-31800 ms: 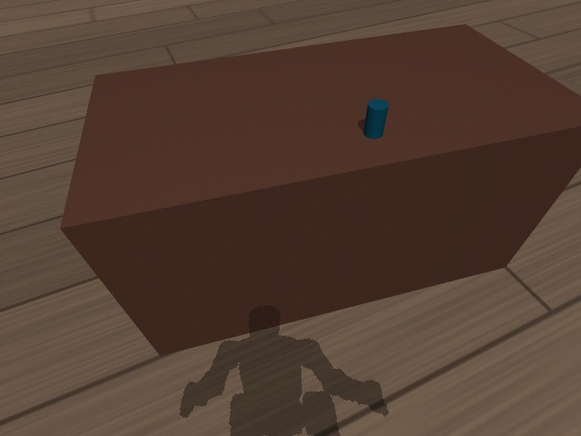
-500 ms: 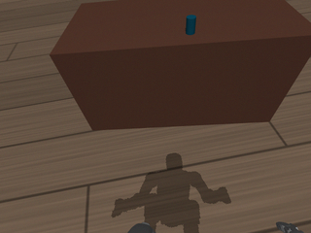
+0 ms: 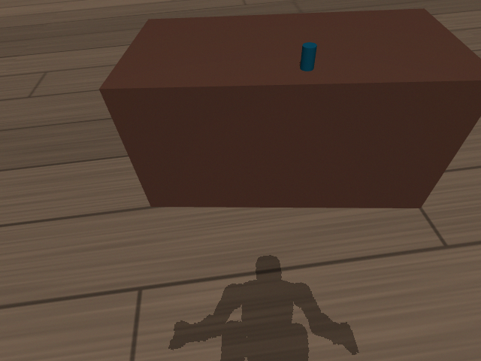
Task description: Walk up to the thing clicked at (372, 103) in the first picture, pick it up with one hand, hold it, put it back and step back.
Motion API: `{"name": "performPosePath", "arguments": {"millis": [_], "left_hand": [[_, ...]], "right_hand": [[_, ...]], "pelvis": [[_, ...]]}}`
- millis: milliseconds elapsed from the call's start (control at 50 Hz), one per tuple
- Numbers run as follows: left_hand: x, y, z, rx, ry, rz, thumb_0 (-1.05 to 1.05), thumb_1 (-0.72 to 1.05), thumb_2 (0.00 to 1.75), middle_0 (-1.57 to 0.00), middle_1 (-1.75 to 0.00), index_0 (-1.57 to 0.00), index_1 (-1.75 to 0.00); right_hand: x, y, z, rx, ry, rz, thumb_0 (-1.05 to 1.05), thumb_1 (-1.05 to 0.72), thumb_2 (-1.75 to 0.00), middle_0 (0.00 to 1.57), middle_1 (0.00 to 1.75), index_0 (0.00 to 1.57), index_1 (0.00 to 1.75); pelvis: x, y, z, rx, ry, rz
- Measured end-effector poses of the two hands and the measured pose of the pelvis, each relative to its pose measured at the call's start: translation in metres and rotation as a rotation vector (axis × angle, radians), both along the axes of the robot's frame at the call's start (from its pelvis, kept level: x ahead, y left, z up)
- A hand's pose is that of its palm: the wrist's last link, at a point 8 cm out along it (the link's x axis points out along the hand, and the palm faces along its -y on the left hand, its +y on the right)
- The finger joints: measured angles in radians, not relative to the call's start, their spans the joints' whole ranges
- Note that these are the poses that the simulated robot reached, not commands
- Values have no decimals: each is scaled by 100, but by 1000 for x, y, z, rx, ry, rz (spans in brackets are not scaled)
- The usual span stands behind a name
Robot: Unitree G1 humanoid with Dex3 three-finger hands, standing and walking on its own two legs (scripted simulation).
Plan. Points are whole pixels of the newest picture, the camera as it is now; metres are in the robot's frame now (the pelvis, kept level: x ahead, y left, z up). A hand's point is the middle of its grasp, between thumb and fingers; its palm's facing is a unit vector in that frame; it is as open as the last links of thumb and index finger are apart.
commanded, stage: step back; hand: right
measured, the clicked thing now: (308, 57) +1.12 -0.21 -0.02
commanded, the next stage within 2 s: stand in 0.52 s
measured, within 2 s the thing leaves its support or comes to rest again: neither
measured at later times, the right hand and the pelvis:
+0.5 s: hand out of the picture +0.16 -0.20 -0.14, palm faces -0.02 +0.95 -0.32, open 7.4 cm; pelvis +0.04 +0.04 +0.01, yaw -2 degrees
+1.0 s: hand out of the picture +0.11 -0.22 -0.14, palm faces +0.02 +0.95 -0.33, open 7.4 cm; pelvis +0.04 +0.03 +0.02, yaw -2 degrees
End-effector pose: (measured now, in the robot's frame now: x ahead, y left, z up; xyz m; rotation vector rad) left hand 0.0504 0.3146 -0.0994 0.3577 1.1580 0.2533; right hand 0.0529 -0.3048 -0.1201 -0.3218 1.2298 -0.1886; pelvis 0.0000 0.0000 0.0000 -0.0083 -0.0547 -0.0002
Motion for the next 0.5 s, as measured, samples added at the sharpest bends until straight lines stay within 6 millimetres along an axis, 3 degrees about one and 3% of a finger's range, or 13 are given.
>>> {"name": "performPosePath", "arguments": {"millis": [120,260,500], "left_hand": [[10,4,0,-18,6,6,0,90,90,-20,-30,-21,-30],[37,25,-16,-37,37,6,0,90,90,-20,-30,-20,-30],[70,27,-9,-41,37,-28,0,90,90,-20,-30,-20,-30]], "right_hand": [[27,4,7,-20,-17,30,0,-90,-90,20,30,20,30],[50,28,9,-39,-34,21,0,-90,-90,20,30,20,30],[97,55,16,20,-100,20,0,-90,-90,20,30,21,30]], "pelvis": [[12,12,3,2,6,10],[27,31,-3,12,11,-4],[41,35,8,-2,25,-30]]}}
